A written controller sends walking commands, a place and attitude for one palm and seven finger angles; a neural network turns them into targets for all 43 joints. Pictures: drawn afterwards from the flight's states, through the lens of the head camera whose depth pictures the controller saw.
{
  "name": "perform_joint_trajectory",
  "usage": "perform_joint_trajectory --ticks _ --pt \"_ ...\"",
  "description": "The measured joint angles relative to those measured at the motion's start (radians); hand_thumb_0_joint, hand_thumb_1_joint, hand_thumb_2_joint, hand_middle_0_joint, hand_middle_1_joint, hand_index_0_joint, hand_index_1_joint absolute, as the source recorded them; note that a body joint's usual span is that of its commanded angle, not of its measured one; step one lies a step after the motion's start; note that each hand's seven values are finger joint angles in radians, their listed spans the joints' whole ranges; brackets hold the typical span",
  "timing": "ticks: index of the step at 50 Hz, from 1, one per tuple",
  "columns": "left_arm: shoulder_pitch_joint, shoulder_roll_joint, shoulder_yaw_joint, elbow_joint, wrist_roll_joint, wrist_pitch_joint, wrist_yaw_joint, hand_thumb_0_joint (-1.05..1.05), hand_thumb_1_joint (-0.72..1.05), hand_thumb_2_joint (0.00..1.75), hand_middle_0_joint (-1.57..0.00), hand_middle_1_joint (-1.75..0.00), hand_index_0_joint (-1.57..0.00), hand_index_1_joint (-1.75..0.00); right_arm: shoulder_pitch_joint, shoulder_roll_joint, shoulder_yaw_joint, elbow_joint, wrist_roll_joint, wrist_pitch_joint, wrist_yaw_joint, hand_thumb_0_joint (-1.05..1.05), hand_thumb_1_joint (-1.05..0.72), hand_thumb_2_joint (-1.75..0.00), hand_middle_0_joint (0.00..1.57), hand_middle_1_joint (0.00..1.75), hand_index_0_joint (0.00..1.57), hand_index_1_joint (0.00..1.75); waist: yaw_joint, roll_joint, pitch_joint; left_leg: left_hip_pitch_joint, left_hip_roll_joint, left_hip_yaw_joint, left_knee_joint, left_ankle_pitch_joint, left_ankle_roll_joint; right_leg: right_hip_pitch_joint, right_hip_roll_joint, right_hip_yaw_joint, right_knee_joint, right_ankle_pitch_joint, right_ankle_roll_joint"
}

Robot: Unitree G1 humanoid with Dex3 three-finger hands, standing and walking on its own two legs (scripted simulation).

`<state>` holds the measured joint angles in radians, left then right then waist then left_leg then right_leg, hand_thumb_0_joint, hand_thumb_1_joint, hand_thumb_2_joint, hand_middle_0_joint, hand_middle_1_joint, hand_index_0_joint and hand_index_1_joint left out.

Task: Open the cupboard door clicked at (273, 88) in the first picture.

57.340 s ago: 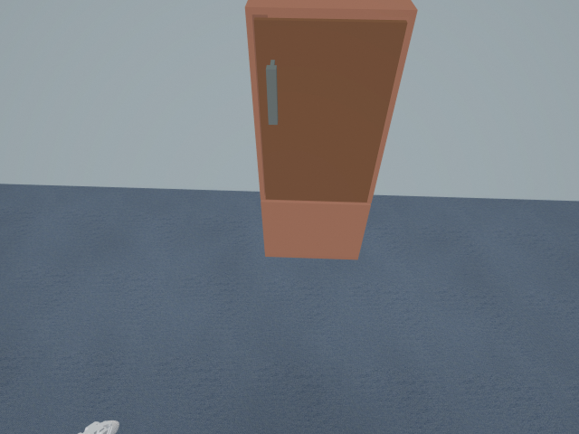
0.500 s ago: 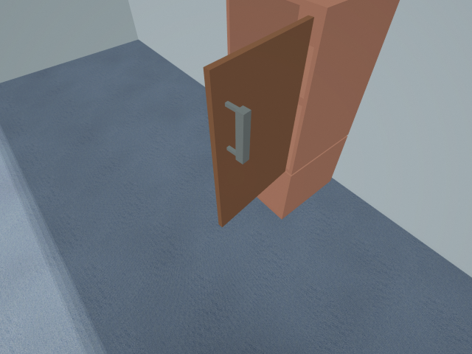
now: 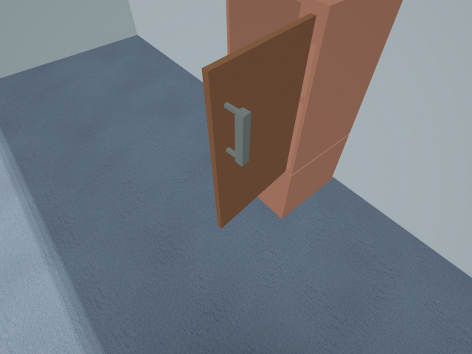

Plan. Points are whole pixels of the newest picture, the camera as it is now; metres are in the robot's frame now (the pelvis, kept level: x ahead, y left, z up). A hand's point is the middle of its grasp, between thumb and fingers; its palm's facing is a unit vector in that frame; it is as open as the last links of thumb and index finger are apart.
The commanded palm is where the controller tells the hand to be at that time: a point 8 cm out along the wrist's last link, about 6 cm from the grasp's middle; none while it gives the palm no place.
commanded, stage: look to check the result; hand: left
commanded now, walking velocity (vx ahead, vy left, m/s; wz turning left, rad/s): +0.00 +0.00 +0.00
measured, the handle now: (235, 134) +0.58 +0.03 +0.02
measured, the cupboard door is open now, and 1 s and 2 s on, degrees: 96 96 96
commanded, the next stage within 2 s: stand and wait in 0.08 s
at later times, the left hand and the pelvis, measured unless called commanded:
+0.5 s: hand out of the picture +0.02 +0.17 -0.17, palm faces +0.03 -0.98 -0.21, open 7.4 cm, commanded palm none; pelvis +0.01 -0.01 +0.00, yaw +0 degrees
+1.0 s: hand out of the picture +0.03 +0.16 -0.17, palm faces +0.03 -0.97 -0.22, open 7.4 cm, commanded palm none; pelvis +0.02 -0.02 +0.00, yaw +0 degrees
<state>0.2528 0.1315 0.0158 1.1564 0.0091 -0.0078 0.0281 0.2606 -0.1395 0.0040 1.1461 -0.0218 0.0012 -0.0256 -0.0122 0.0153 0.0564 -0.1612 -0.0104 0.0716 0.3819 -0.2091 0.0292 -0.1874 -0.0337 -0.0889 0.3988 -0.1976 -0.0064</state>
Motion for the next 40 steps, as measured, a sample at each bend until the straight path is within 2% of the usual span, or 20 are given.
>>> perform_joint_trajectory --ticks 40 --pt "-0.02 0.025 -0.003 0.001 -0.003 -0.009 -0.004 0.0 0.9 0.9 -0.2 -0.3 -0.2 -0.29 -0.032 -0.033 0.003 0.014 0.001 -0.001 -0.001 0.0 -0.91 -0.9 0.2 0.3 0.2 0.3 0.002 0.004 -0.002 0.043 0.022 -0.013 -0.036 -0.007 -0.026 0.047 0.025 -0.013 -0.039 -0.011 -0.022"
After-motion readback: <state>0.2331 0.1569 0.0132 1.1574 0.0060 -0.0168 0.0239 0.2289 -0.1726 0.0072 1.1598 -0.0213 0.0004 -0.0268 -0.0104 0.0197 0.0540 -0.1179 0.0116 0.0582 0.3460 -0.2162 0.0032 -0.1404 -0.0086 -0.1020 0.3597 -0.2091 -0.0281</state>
